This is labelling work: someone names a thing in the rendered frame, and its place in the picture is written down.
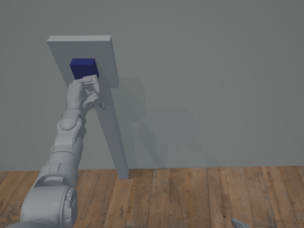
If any robot left forearm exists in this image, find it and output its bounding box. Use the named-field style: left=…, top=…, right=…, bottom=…
left=19, top=109, right=86, bottom=222

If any robot left hand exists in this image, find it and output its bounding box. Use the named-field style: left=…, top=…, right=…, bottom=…
left=66, top=75, right=105, bottom=116

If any button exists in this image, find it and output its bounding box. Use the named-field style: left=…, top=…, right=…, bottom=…
left=70, top=58, right=99, bottom=80

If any robot right hand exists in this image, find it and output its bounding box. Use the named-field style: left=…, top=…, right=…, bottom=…
left=231, top=218, right=251, bottom=228

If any left robot upper arm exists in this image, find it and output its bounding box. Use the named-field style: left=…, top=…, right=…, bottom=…
left=5, top=185, right=78, bottom=228

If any panel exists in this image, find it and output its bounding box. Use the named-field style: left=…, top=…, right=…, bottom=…
left=47, top=35, right=129, bottom=180

